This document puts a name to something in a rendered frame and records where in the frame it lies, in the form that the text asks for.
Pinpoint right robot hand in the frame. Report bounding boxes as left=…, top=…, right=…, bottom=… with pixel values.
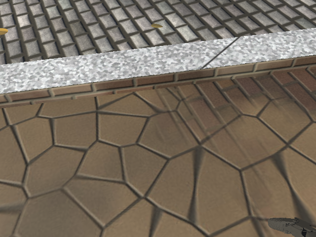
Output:
left=268, top=217, right=316, bottom=237

